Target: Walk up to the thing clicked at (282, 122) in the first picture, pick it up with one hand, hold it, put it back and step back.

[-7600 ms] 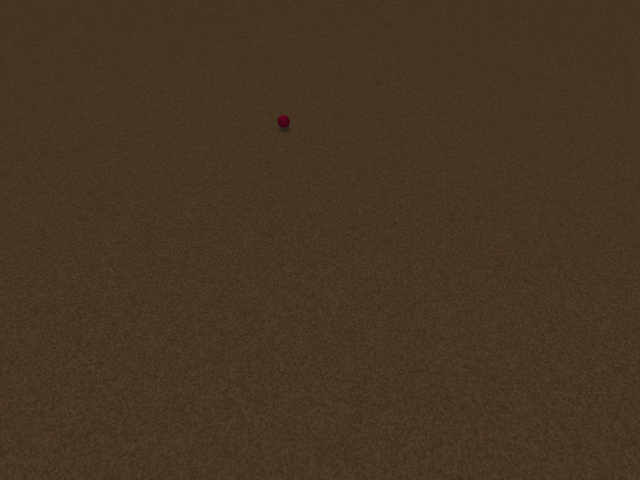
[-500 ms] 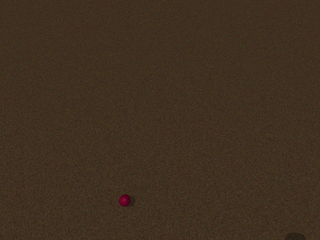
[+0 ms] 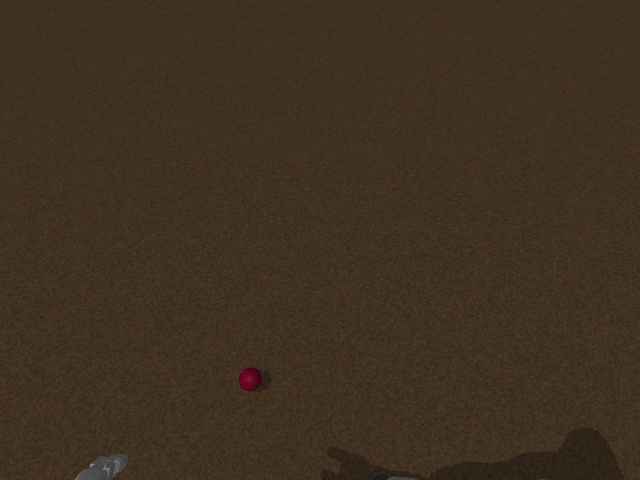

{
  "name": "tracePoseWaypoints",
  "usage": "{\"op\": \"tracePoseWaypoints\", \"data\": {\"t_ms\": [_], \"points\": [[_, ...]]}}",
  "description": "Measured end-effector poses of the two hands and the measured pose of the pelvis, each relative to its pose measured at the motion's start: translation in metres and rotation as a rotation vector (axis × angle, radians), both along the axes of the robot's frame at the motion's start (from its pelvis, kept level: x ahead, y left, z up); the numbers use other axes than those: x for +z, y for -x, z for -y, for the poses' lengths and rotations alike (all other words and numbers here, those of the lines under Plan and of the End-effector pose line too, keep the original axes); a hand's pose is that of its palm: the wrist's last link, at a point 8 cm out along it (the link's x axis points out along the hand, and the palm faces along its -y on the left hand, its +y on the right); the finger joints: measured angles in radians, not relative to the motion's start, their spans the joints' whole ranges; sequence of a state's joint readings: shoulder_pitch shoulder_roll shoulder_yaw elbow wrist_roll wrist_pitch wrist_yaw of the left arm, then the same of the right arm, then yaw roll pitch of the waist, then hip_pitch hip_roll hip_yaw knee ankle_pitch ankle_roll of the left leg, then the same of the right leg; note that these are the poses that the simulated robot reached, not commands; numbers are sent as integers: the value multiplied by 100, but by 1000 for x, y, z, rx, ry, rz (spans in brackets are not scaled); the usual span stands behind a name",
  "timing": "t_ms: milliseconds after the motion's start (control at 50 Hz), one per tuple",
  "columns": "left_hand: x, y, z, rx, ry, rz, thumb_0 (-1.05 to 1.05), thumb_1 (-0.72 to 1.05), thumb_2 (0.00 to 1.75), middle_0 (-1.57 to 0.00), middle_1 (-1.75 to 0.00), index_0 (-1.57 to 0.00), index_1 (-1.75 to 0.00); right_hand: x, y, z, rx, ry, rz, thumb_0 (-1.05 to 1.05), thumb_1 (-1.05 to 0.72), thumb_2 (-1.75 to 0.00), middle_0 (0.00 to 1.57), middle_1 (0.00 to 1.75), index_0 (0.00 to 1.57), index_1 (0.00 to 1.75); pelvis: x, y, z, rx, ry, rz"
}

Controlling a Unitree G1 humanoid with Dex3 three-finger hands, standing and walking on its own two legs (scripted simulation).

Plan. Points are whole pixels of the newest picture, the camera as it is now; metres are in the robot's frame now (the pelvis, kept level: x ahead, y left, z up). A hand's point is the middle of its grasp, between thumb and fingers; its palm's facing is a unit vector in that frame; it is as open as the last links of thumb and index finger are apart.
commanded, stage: walk up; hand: left
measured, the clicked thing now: (250, 379) +0.46 +0.24 -0.74
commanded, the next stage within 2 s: none
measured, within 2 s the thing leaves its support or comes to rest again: neither
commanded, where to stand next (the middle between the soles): +0.06 +0.02 m, yaw -3 degrees
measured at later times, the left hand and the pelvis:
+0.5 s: hand out of the picture +0.03 +0.33 -0.18, palm faces -0.10 -0.94 -0.32, open 7.4 cm; pelvis -0.05 +0.06 -0.01, yaw -2 degrees
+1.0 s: hand out of the picture +0.13 +0.22 -0.13, palm faces -0.05 -0.91 -0.40, open 7.4 cm; pelvis -0.02 -0.02 -0.01, yaw -3 degrees
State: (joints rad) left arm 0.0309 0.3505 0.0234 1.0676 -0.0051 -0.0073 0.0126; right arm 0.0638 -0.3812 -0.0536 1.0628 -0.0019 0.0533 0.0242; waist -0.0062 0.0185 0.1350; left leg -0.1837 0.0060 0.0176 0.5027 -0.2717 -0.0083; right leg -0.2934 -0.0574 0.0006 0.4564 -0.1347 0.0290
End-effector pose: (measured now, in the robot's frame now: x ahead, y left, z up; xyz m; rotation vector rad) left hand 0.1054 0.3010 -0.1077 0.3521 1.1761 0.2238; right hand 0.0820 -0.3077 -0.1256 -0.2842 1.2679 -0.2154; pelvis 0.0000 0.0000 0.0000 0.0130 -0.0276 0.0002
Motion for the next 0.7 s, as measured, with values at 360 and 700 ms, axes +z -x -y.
{"op": "tracePoseWaypoints", "data": {"t_ms": [360,700], "points": [[-30,61,-80,-2,20,-50,0,91,90,-20,-30,-20,-30,16,116,-64,-4,89,-108,1,-90,-89,21,30,21,30,-10,53,-62,11,18,-12],[-16,-2,-13,-156,46,21,1,91,90,-20,-30,-20,-30,26,136,27,-93,180,3,1,-90,-89,21,30,21,30,-17,24,-7,-96,-4,39]]}}
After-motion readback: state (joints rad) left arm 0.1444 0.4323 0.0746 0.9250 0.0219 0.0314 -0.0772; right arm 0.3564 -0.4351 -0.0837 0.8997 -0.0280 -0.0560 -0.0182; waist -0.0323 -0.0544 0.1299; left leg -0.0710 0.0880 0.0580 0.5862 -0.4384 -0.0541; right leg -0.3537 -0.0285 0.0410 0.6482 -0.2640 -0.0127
